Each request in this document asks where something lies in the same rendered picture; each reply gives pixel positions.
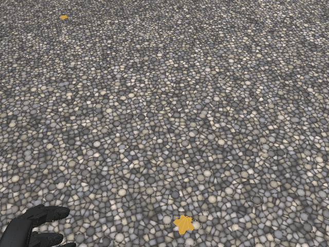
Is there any robot left hand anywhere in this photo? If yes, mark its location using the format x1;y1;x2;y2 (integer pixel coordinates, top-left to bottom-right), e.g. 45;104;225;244
0;204;76;247

